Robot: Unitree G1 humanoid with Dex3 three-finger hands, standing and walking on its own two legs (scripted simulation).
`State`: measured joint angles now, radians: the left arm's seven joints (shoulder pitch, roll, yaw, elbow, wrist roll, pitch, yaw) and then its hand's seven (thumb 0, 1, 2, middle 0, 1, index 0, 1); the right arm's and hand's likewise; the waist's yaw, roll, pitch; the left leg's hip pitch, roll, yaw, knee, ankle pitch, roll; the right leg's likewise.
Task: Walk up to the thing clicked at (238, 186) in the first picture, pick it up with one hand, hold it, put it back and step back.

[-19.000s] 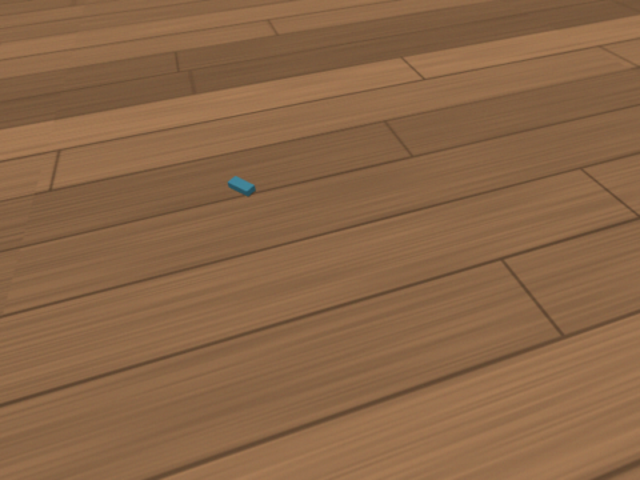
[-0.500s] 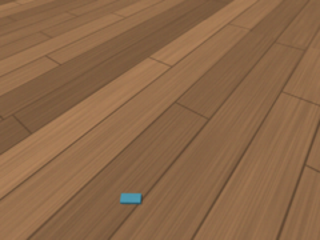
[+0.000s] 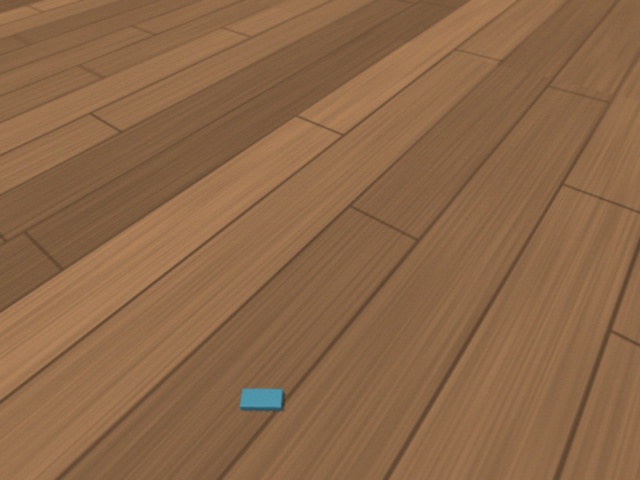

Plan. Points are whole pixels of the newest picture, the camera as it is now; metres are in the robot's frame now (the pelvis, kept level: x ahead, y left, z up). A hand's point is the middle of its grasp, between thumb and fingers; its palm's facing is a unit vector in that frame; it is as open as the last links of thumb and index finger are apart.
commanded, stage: stand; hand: left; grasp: from above
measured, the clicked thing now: (262, 399) +0.48 +0.26 -0.77
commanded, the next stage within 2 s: rise first in 0.76 s
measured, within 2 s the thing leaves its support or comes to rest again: neither
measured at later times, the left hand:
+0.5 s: hand out of the picture +0.07 +0.26 -0.16, palm faces -0.02 -0.94 -0.34, open 7.4 cm
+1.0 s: hand out of the picture +0.12 +0.25 -0.16, palm faces +0.04 -0.94 -0.33, open 7.9 cm
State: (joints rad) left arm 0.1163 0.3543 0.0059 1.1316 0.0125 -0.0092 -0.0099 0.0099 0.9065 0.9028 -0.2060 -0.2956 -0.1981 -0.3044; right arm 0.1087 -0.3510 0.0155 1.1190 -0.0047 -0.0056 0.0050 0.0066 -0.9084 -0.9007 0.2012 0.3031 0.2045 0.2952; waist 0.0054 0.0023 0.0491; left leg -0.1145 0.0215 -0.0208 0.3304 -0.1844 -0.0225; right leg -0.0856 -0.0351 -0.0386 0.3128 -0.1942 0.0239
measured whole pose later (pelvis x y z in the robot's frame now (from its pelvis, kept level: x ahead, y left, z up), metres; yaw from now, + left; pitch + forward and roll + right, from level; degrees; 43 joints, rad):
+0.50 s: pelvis +0.00 +0.00 +0.00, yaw +0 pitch -2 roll +0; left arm 0.12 0.35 0.01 1.13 0.01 -0.01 -0.01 0.01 0.91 0.90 -0.21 -0.30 -0.20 -0.30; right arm 0.11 -0.35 0.01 1.12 -0.01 0.00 0.01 0.01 -0.91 -0.90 0.20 0.30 0.20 0.30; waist 0.00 0.00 0.05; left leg -0.11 0.02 -0.02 0.33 -0.18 -0.02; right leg -0.09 -0.04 -0.03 0.31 -0.19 0.02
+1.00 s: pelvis -0.01 +0.00 -0.01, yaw +0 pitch +2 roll +0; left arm 0.01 0.34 0.08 1.09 0.01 -0.03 0.00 0.01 0.76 0.93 -0.19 -0.44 -0.18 -0.45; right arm 0.17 -0.31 0.01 0.90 0.05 -0.03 -0.03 0.01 -0.92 -0.90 0.20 0.30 0.20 0.29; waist 0.00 -0.01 0.05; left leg -0.28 0.02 -0.02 0.47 -0.23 -0.02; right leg -0.25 -0.03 -0.04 0.45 -0.24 0.02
